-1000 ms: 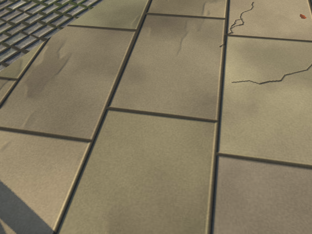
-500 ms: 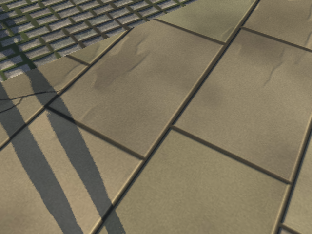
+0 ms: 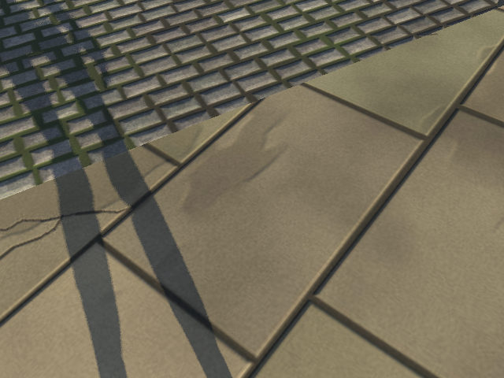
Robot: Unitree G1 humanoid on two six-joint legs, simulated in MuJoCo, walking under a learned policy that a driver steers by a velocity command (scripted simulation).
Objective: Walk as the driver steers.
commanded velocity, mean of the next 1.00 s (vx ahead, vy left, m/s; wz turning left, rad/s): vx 0.50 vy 0.00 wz -0.46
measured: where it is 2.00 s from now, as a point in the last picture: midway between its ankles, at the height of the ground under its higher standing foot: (373, 221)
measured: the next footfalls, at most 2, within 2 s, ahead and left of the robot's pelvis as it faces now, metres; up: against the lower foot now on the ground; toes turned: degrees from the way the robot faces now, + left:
left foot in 0.38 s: +0.35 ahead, +0.10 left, +0.00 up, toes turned -11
right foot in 0.90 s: +0.53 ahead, -0.20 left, +0.00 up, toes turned -33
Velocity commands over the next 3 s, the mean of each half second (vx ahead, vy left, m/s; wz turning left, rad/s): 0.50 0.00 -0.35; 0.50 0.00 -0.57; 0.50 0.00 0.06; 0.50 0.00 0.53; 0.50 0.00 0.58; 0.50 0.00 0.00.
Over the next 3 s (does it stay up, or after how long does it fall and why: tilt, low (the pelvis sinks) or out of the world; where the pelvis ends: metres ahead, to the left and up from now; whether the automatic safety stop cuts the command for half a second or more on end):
stays up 1.50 -0.31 -0.01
